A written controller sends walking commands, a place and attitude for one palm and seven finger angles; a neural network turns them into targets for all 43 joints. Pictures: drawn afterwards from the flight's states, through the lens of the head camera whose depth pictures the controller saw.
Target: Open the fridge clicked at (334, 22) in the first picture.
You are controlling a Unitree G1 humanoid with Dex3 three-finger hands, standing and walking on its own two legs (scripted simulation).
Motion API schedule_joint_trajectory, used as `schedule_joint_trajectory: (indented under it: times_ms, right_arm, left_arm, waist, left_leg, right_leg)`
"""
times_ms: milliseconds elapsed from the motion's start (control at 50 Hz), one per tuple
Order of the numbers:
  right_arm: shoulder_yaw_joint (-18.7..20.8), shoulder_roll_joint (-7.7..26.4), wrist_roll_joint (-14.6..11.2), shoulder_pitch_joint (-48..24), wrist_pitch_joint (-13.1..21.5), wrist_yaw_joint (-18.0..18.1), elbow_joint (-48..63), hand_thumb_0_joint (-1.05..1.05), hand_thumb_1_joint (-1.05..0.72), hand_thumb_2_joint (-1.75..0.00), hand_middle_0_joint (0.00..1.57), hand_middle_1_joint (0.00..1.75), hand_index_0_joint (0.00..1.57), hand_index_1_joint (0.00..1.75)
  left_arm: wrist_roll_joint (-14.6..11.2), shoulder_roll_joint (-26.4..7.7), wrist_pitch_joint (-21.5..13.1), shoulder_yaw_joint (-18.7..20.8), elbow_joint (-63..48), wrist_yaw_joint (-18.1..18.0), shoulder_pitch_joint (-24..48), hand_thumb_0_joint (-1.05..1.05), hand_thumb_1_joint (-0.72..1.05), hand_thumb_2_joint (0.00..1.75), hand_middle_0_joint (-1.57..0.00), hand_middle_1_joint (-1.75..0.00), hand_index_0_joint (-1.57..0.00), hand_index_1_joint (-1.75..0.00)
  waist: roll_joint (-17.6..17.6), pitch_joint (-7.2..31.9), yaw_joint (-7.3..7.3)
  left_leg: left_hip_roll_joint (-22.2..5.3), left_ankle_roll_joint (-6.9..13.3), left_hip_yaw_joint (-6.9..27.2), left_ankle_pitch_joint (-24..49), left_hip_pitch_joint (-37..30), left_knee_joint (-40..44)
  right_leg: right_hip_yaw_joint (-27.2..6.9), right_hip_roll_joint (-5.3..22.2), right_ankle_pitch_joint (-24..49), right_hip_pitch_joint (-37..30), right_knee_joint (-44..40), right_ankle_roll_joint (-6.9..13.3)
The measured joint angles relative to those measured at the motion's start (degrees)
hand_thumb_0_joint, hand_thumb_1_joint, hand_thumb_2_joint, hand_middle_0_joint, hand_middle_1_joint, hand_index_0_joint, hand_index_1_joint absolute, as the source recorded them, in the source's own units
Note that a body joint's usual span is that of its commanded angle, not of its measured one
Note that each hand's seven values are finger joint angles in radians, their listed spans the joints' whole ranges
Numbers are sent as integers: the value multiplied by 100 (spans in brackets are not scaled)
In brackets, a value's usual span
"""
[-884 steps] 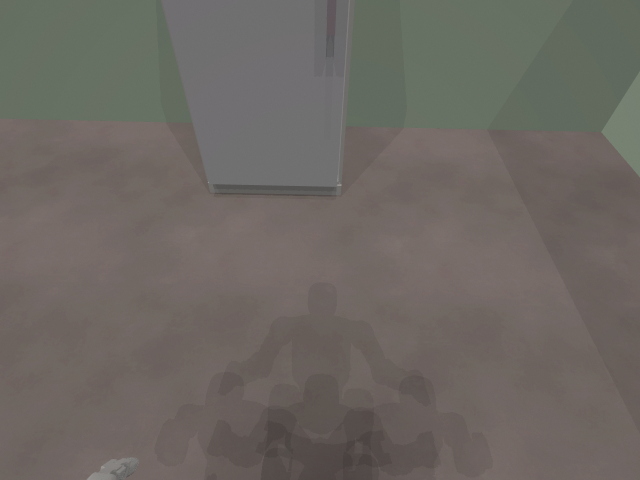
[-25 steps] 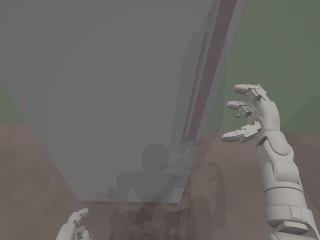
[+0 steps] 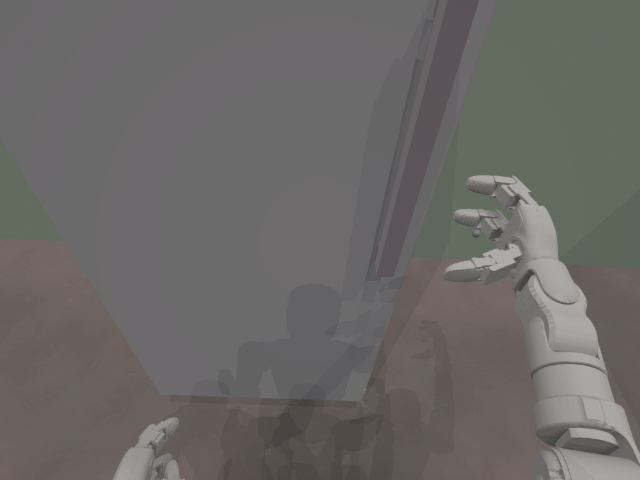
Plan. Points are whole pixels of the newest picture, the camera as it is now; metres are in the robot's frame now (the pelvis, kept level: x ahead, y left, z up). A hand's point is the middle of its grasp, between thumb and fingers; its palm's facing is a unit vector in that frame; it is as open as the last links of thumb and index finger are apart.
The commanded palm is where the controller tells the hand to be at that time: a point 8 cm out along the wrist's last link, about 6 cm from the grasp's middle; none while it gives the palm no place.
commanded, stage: move the hooked fingers beside the handle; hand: right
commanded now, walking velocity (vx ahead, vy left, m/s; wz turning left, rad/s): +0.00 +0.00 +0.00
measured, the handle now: (410, 156) +0.46 -0.07 +0.20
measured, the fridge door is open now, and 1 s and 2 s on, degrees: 0 0 0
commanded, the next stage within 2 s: none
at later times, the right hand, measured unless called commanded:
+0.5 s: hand (476, 216) +0.39 -0.15 +0.17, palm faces -0.01 +1.00 -0.01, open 14.0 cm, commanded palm +0.37 -0.20 +0.15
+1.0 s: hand (478, 233) +0.38 -0.16 +0.15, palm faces -0.03 +1.00 +0.01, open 14.0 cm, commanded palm +0.36 -0.21 +0.15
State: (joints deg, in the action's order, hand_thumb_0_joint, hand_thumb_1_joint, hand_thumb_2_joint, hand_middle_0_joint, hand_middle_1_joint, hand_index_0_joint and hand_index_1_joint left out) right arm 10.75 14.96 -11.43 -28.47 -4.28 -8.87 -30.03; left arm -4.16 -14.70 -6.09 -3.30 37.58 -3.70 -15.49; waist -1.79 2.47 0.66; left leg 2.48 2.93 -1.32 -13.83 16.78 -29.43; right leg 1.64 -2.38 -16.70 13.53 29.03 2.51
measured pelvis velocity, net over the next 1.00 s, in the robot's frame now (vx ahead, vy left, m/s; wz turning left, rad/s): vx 0.00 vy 0.00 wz -0.01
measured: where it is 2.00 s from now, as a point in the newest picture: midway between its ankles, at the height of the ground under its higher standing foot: outside the picture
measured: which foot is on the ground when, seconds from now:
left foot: down 0.00-1.00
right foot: down 0.00-1.00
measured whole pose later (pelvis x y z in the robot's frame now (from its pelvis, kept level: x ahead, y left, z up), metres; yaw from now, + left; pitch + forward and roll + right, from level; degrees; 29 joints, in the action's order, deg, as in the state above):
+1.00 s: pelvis +0.00 +0.00 +0.00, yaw -1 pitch +1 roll +0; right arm 9.4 14.6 -12.1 -27.9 -6.5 -9.4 -27.1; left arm -4.3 -14.8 -5.9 -3.4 37.2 -4.0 -13.7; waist -1.9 2.6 0.0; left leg 2.3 2.8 -1.9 -13.8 16.0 -28.9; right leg 1.1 -2.5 -16.7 13.2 29.0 2.6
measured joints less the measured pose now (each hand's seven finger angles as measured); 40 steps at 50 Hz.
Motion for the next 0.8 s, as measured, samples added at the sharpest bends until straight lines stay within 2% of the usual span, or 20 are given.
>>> schedule_joint_trajectory:
  times_ms: [100, 160, 240, 320, 420, 500, 600, 640, 680, 800]
  right_arm:
    - [-106, -119, -14, 206, 273, 58, 487, -1, 50, -30, 30, 120, 30, 120]
    - [-176, -167, -19, 74, 357, 84, 493, -1, 51, -30, 30, 120, 30, 120]
    - [-155, -128, -15, -247, 92, 66, 18, -1, 51, -30, 31, 120, 30, 120]
    - [-52, -78, 28, -209, -161, 103, -193, -1, 50, -30, 31, 120, 30, 120]
    - [-10, -136, 45, 88, 210, 183, 242, -1, 50, -30, 30, 120, 30, 120]
    - [-107, -94, 49, -102, 425, 156, 243, -1, 50, -30, 30, 120, 30, 120]
    - [-105, -35, 12, -419, 36, 3, -240, -1, 51, -30, 30, 120, 30, 120]
    - [-39, -57, -20, -275, -96, -29, -199, -1, 50, -30, 30, 120, 30, 120]
    - [2, -112, -34, -14, -90, -17, 21, -1, 50, -30, 30, 120, 30, 120]
    - [-37, -217, 28, 519, 300, 119, 823, -1, 50, -30, 30, 120, 30, 120]
  left_arm:
    - [30, -11, -95, 57, 74, -33, -57, 1, 91, 90, -20, -30, -20, -30]
    - [23, 1, -127, 49, 160, -39, -54, 1, 91, 90, -20, -30, -20, -30]
    - [3, 18, -52, -8, 177, -16, 35, 1, 91, 90, -20, -30, -20, -30]
    - [7, 22, 12, -16, 14, 9, 87, 1, 91, 90, -20, -30, -20, -30]
    - [50, 52, -59, 15, -49, -14, 47, 1, 91, 90, -20, -30, -20, -30]
    - [29, 64, -91, -2, 81, -39, 12, 1, 91, 90, -20, -30, -20, -30]
    - [1, 11, -11, -20, 107, 0, 36, 1, 91, 90, -20, -30, -20, -30]
    - [9, -6, 22, 1, 40, 29, 31, 1, 91, 90, -20, -30, -20, -30]
    - [23, -6, 29, 28, -31, 50, 9, 1, 91, 90, -20, -30, -20, -30]
    - [58, 44, -45, 56, -37, 44, -28, 1, 91, 90, -20, -30, -20, -30]
  waist:
    - [10, -62, -33]
    - [16, -11, -44]
    - [24, 65, -9]
    - [3, 40, 40]
    - [21, -57, 4]
    - [47, -23, -36]
    - [9, 69, -14]
    - [-20, 96, 2]
    - [-28, 96, 5]
    - [29, 54, -64]
  left_leg:
    - [-7, -5, -9, -2, -54, 13]
    - [-14, -7, -29, -14, -104, 25]
    - [-18, -9, -29, -10, -63, 20]
    - [-8, -5, 14, 20, 27, 13]
    - [13, 2, 33, 17, 0, 17]
    - [12, 8, -24, -17, -81, 31]
    - [-3, 3, -39, -23, -15, 32]
    - [0, -2, -1, -17, 24, 29]
    - [7, -5, 36, -20, 30, 24]
    - [28, 2, 43, -62, -119, 18]
  right_leg:
    - [-11, -7, 1, -49, -11, 2]
    - [-32, -13, -5, -90, -18, 1]
    - [-32, -17, 5, -53, -21, 3]
    - [14, -8, 28, 13, -36, 3]
    - [33, 11, 13, -19, -34, -2]
    - [-26, 13, -22, -63, -8, -11]
    - [-42, -2, -21, 6, -9, -5]
    - [-4, -1, -15, 21, -33, 0]
    - [33, 3, -16, 3, -57, 3]
    - [38, 23, -64, -146, -46, -6]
